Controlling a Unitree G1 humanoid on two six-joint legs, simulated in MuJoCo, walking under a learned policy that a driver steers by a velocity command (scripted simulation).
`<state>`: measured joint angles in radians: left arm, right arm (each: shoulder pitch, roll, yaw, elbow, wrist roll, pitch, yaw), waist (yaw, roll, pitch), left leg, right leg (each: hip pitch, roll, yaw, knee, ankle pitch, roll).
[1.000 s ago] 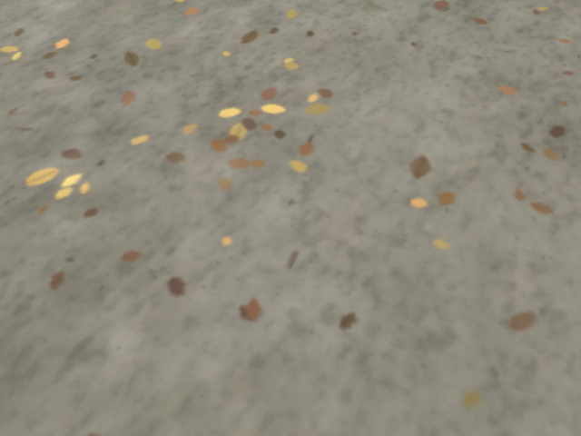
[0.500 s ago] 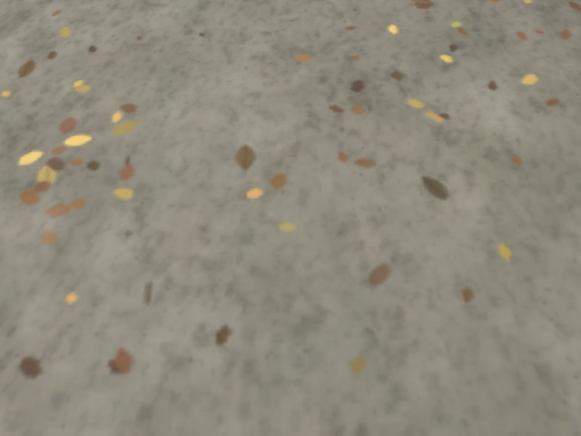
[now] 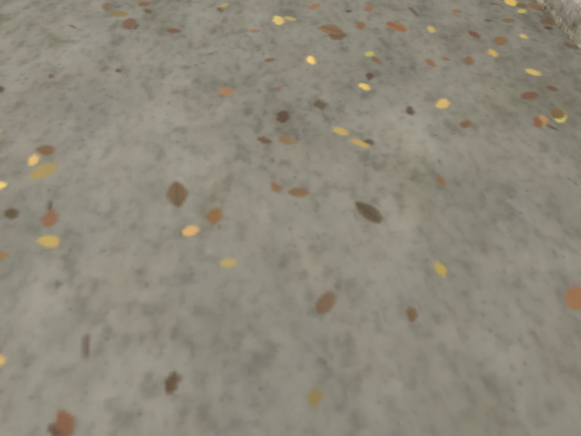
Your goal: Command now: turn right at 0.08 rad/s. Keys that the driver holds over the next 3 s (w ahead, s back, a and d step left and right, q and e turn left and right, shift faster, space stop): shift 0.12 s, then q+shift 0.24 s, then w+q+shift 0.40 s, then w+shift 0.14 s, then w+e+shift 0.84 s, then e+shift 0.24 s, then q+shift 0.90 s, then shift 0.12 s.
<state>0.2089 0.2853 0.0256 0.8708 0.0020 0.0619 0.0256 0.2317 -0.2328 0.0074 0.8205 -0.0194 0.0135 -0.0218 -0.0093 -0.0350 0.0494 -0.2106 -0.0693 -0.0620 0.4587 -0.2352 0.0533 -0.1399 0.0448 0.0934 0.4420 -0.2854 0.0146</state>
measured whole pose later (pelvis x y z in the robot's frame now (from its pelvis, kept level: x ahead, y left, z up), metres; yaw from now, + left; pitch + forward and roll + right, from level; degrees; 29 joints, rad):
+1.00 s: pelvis +0.31 +0.19 -0.04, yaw +35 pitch +3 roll -3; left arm 0.04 0.28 0.01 0.70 0.04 -0.07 -0.01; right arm 0.48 -0.31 -0.06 0.94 -0.02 -0.07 0.00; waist -0.05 0.03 0.04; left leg 0.05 -0.11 -0.20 0.87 -0.43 0.12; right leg -0.55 0.06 -0.07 0.66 -0.15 -0.07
